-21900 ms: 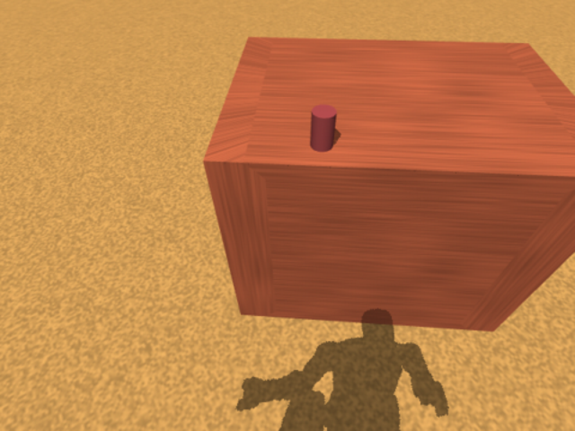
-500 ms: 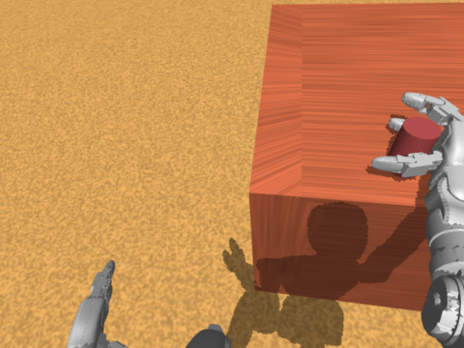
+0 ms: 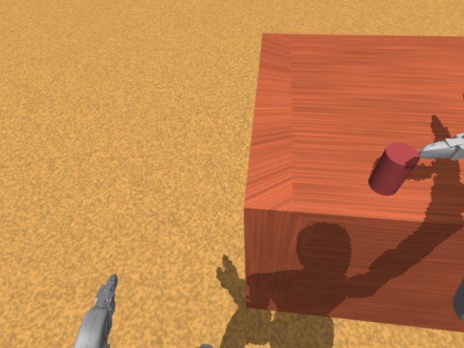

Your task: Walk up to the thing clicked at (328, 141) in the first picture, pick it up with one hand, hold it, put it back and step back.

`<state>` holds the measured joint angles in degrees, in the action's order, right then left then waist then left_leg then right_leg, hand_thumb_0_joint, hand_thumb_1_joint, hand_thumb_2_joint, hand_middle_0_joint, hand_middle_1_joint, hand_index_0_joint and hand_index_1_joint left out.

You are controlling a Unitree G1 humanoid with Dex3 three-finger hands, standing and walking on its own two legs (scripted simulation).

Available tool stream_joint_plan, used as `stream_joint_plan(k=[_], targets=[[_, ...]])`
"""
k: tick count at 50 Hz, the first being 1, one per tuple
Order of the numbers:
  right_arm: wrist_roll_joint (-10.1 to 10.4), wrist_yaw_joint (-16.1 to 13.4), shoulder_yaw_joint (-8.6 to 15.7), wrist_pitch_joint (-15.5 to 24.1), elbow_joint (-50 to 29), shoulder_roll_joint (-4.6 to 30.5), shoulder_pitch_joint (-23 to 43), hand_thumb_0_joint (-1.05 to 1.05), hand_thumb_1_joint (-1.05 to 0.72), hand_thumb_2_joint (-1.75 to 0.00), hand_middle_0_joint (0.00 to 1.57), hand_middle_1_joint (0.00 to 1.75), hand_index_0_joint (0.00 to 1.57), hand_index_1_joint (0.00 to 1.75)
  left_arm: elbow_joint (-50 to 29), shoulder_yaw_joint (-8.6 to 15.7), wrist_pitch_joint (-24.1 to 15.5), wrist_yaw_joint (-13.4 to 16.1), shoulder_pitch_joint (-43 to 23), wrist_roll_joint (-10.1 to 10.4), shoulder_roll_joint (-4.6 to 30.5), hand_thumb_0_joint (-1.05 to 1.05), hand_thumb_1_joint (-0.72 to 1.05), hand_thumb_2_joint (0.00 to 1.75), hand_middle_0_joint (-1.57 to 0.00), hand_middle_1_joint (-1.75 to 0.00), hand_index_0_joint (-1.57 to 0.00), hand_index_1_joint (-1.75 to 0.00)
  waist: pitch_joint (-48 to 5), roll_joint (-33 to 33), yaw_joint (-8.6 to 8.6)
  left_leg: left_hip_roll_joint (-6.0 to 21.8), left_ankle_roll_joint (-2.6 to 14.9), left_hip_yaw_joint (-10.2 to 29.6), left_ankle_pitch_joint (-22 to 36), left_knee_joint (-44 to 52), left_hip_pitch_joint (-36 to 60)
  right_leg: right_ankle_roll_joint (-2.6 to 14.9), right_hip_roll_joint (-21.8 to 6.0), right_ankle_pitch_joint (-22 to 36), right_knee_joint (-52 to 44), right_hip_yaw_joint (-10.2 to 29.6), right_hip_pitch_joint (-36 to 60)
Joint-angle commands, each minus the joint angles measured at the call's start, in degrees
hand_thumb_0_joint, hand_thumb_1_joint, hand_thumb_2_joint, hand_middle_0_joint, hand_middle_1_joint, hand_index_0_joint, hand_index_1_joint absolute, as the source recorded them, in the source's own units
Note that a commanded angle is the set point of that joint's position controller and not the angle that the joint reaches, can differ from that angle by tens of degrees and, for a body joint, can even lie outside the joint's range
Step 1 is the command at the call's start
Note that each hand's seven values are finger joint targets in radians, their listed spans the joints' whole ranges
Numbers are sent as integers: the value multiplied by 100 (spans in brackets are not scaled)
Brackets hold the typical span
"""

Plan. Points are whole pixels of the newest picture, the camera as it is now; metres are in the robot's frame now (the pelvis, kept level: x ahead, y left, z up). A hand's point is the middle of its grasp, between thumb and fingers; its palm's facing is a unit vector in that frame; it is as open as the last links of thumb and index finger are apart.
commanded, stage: rise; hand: right
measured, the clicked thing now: (392, 170) +0.45 -0.21 +0.06
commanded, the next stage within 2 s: sink last in 0.12 s
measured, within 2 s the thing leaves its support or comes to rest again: neither
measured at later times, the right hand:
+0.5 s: hand out of the picture +0.42 -0.37 +0.19, palm faces +0.52 +0.79 -0.32, open 17.6 cm
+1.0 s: hand out of the picture +0.20 -0.25 +0.16, palm faces +0.39 +0.84 -0.39, open 17.6 cm
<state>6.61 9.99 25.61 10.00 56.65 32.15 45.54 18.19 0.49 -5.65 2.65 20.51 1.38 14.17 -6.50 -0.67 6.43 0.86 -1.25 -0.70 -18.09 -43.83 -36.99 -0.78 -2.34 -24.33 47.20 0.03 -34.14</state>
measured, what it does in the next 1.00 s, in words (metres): stands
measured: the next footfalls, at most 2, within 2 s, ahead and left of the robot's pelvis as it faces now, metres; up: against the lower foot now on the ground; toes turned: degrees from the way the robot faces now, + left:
none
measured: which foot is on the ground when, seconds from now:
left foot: down 0.00-1.00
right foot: down 0.00-1.00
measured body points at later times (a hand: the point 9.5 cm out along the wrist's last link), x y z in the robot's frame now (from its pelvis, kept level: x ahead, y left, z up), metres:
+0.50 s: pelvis +0.02 -0.01 +0.02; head +0.05 -0.01 +0.47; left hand +0.17 +0.26 -0.04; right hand +0.39 -0.41 +0.21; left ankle +0.03 +0.14 -0.70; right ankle -0.01 -0.12 -0.70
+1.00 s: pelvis +0.03 +0.01 +0.03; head +0.01 +0.03 +0.48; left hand +0.21 +0.25 -0.03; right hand +0.17 -0.29 +0.18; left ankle +0.03 +0.14 -0.70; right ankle -0.01 -0.12 -0.70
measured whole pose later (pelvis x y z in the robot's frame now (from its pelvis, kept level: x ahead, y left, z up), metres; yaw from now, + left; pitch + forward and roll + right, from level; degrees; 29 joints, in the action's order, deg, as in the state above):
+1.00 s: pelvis +0.03 +0.01 +0.03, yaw -2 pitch -1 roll +0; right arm 4.7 -1.2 17.9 5.0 -19.4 18.1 -28.8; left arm 22.1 6.7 -2.5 2.5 20.0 2.7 12.2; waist -1.9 -3.0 -3.4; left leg 2.2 -1.0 -2.6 -16.4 -31.1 -14.0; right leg -1.1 -1.0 -19.6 30.7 1.4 -10.5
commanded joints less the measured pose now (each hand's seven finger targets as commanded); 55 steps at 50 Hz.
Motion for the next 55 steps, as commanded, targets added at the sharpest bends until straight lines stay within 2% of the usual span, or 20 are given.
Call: stream_joint_plan(k=[1,4,5,7,8,12,18,21,25,28,30,31,37,38,40,41,44,48,50,55], targets=[[156,345,197,-118,-796,1822,2468,0,61,-4,4,6,5,6,-739,315,-393,173,-357,66,871,0,-52,2,-5,-5,-6,-4,-1894,-193,-120,-111,118,-108,1547,609,1529,116,145,1862,-831,-21,865],[200,591,25,-359,-688,1692,2582,0,53,-5,6,6,6,6,-741,286,-455,207,-369,84,897,0,-56,7,-6,-5,-5,-6,-1657,-169,-64,-133,115,-145,1395,744,1389,118,117,1808,-1017,4,1075],[-441,249,-70,-266,-1017,2539,2569,0,51,-4,6,6,7,6,-1010,263,-423,147,-591,85,786,0,-54,6,-6,-5,-5,-5,-1685,-183,-468,-69,109,-126,1170,918,1582,78,155,1664,-1170,-82,1148],[-401,-23,-249,-369,-145,2050,2109,0,56,-4,6,6,6,6,-510,318,-332,98,70,111,791,0,-54,5,-5,-4,-5,-5,-803,165,-195,-94,90,-153,824,1088,1310,144,168,1130,-1346,-119,895],[-499,-104,-219,-369,-175,2181,1956,0,57,-4,6,6,6,6,-503,271,-317,35,91,98,718,0,-53,5,-5,-4,-5,-5,-717,166,-249,-48,74,-122,784,1153,1421,163,210,1062,-1396,-170,794],[-740,-499,97,-315,-949,3060,2466,0,59,-5,5,6,5,6,-133,361,-279,-59,-99,80,769,0,-53,6,-5,-5,-6,-4,-1328,-411,-400,-12,92,-55,1086,1166,1730,142,270,1386,-1411,-238,1127],[-813,-957,244,-195,-1754,3042,2297,0,58,-5,6,5,5,5,-503,382,-338,-32,-656,109,935,0,-54,7,-5,-4,-5,-5,-2406,-744,-537,-44,202,-157,2194,1054,2368,15,227,2706,-1341,-189,1867],[-744,-1035,-16,-255,-1802,2354,1234,0,58,-5,6,5,5,5,-584,680,-359,10,-427,111,1143,0,-55,7,-5,-4,-4,-4,-2168,-804,-495,-109,262,-253,2274,1103,2152,-46,151,3276,-1356,-119,2229],[-509,-1004,-5,-394,-2787,1734,-736,0,57,-5,6,5,5,5,-213,539,-247,-110,161,190,753,0,-54,6,-5,-3,-5,-4,-1531,-740,-760,-169,307,-351,2323,1160,2187,-97,70,3766,-1473,-97,2167],[-319,-940,-233,-457,-4525,1177,-1701,0,55,-5,6,5,5,5,-43,549,-140,-228,91,233,604,0,-54,6,-5,-4,-5,-4,-1146,-868,-831,-204,330,-385,2222,1239,2215,-117,21,3866,-1624,-112,2177],[-256,-968,-43,-466,-5704,1175,-2378,0,56,-5,6,5,5,5,128,684,-51,-259,-51,243,645,0,-54,6,-5,-4,-5,-5,-1020,-848,-935,-176,338,-365,2241,1283,2403,-83,58,3706,-1678,-149,2112],[-244,-998,147,-498,-5906,1294,-2899,0,56,-5,6,6,5,6,362,1006,17,-242,25,254,891,0,-54,6,-5,-4,-5,-4,-887,-780,-884,-172,332,-369,2260,1304,2446,-72,62,3648,-1722,-148,2082],[-209,-1272,415,-364,-8110,875,-4567,0,58,-5,5,6,5,6,-274,1137,125,-63,-728,158,980,0,-53,6,-5,-4,-5,-4,-857,-484,-937,-139,289,-370,2277,1365,2964,-62,74,3505,-1892,-74,2266],[-198,-1287,320,-316,-8472,683,-4731,0,60,-5,5,6,5,6,-336,941,135,-36,-744,148,751,0,-53,5,-5,-4,-5,-4,-817,-525,-958,-113,277,-353,2303,1366,3016,-50,98,3457,-1879,-103,2280],[-216,-1327,153,-313,-8350,293,-5522,0,60,-5,5,6,5,6,-668,1030,119,79,-741,121,835,0,-52,5,-5,-4,-5,-4,-646,-149,-852,-85,232,-362,2287,1416,3060,6,134,3206,-1911,-123,2267],[-224,-1310,-58,-266,-8533,27,-5758,0,60,-5,5,6,5,6,-595,756,128,77,-664,106,531,0,-52,5,-5,-4,-5,-4,-468,-197,-897,-35,208,-335,2209,1460,3050,36,183,2941,-1929,-176,2208],[-204,-1262,-201,-216,-8422,-374,-6603,0,60,-5,5,6,5,6,-467,880,130,110,-50,103,490,0,-51,4,-5,-5,-5,-4,-46,-74,-767,-23,162,-373,1923,1565,2840,88,204,2584,-2016,-219,2177],[-169,-1165,-153,-100,-8958,-379,-7095,0,57,-5,5,6,5,6,-159,778,127,-6,96,126,227,0,-50,3,-5,-5,-6,-4,630,-222,-881,67,91,-340,1209,1794,2517,161,320,1742,-2169,-295,1936],[-191,-1171,-137,-68,-8972,-321,-6671,0,56,-5,5,6,5,6,9,1053,78,41,-98,93,424,0,-50,3,-5,-5,-6,-4,753,-204,-680,69,68,-310,886,1882,2263,195,320,1373,-2249,-252,2031],[-256,-1272,177,132,-8931,-127,-6629,0,55,-5,5,6,5,6,-84,1120,-173,139,-723,2,562,0,-51,4,-6,-5,-6,-5,485,41,-828,78,69,-368,685,1878,2449,205,326,1234,-2253,-122,2058]])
